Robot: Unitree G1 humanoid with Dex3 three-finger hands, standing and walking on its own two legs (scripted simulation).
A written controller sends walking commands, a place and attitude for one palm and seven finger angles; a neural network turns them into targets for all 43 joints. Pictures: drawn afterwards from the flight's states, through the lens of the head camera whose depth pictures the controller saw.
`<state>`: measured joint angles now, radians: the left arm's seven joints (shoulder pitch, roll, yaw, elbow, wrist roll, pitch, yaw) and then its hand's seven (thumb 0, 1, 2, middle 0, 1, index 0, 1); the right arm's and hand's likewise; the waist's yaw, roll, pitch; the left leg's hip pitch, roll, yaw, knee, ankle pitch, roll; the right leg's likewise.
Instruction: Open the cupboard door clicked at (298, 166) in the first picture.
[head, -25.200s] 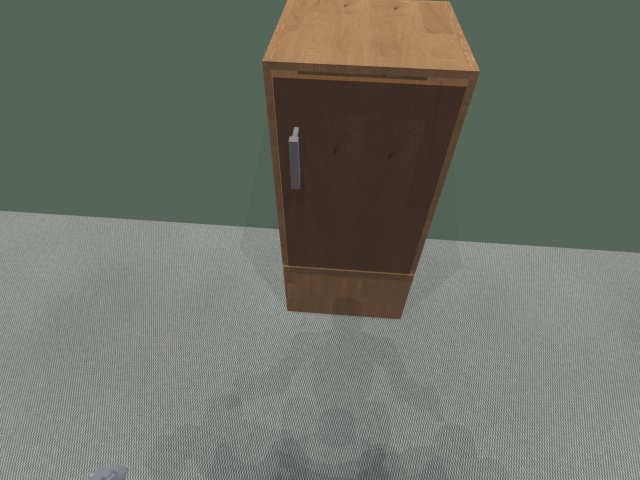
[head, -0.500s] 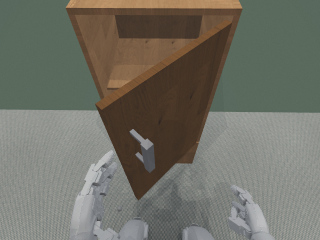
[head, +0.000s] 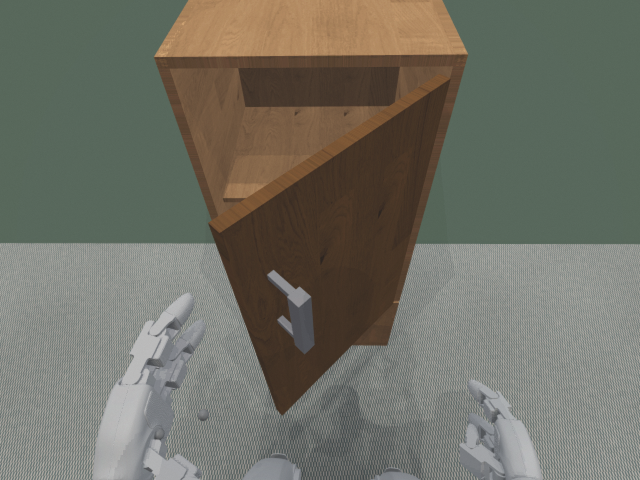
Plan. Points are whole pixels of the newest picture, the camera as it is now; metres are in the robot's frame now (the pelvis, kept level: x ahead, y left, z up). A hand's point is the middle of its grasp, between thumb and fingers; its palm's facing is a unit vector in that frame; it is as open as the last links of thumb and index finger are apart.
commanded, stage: draw the hand back to the body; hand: left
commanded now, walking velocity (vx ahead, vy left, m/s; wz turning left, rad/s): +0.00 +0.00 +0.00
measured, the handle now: (291, 313) +0.32 +0.06 +0.04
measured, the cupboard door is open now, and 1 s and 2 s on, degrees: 46 46 46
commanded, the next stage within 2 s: step back with the hand held close in 1.30 s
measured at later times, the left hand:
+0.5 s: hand (82, 375) +0.19 +0.22 +0.15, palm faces +0.20 -0.91 -0.36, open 14.1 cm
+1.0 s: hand out of the picture +0.22 +0.29 +0.25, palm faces +0.46 -0.79 -0.40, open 8.3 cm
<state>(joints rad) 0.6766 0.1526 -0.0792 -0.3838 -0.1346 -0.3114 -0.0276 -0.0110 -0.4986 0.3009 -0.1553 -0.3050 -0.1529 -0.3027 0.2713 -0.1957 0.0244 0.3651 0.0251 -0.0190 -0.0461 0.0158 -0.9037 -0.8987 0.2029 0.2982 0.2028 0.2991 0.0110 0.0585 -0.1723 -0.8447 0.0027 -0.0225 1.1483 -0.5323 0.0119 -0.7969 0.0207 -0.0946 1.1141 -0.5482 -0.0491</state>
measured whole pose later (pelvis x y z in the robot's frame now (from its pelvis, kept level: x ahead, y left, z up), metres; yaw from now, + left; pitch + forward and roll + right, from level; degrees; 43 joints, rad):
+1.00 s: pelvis +0.03 +0.03 +0.09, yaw -1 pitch -3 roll -1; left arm 0.47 0.36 0.36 -0.44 -0.07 -0.05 0.12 0.01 0.73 0.83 -0.21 -0.31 -0.20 -0.30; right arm 0.20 -0.23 0.05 0.59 0.01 -0.08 -0.08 0.01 -0.90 -0.90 0.20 0.30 0.20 0.30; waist 0.07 0.05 -0.01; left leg -0.13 -0.03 0.02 0.46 -0.28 0.05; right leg -0.09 0.00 -0.03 0.42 -0.27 0.00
